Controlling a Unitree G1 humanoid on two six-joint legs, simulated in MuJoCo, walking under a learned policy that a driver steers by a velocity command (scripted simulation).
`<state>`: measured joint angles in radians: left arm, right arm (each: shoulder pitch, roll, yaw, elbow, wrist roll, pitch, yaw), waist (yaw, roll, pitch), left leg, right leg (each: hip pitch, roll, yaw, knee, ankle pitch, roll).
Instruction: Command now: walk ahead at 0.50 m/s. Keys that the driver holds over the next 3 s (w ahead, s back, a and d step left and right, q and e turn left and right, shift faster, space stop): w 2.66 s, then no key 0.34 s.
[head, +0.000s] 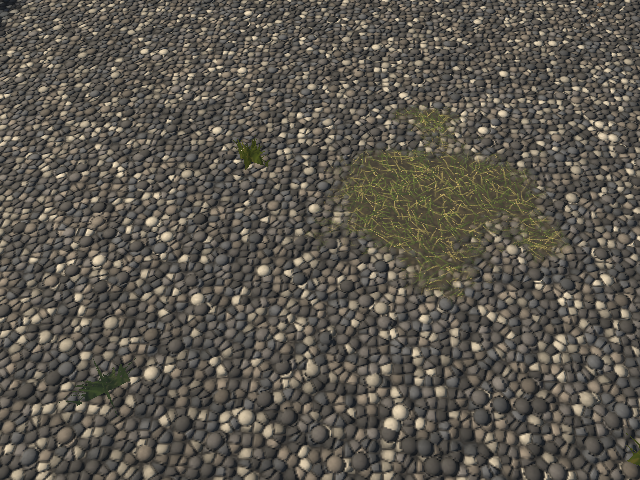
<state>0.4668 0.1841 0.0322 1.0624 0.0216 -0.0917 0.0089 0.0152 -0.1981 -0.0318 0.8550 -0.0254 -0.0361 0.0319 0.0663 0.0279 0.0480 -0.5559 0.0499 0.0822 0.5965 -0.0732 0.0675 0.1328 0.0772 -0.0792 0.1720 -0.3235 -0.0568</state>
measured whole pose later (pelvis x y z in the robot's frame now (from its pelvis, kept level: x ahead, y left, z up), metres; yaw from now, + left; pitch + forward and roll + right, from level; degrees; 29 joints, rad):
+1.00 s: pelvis +0.54 -0.01 +0.01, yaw +0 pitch +0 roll -1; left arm 0.44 0.18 0.04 1.06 0.01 -0.10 0.00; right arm 0.10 -0.21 -0.05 0.91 -0.03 -0.03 0.03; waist 0.04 0.04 0.04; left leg -0.63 0.11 0.03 0.75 -0.04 0.02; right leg 0.03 0.09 -0.09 0.18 -0.22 -0.08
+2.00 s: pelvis +1.09 -0.01 +0.01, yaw +0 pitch -1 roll -1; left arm 0.37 0.20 0.05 1.04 0.01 -0.09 0.00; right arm 0.20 -0.22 -0.06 0.95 -0.04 -0.04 0.02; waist 0.01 0.04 0.03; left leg -0.58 0.11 -0.01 1.02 -0.19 0.04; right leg -0.10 0.08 -0.11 0.27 -0.17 -0.10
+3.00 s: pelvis +1.58 +0.01 +0.00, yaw +1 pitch +0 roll +1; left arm 0.18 0.18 0.02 0.99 0.01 -0.07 0.02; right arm 0.27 -0.19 -0.04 1.03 -0.02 -0.03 -0.02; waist -0.02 0.02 0.09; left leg -0.34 -0.01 -0.02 1.01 -0.46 0.02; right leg -0.32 0.03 -0.11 0.42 -0.10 -0.09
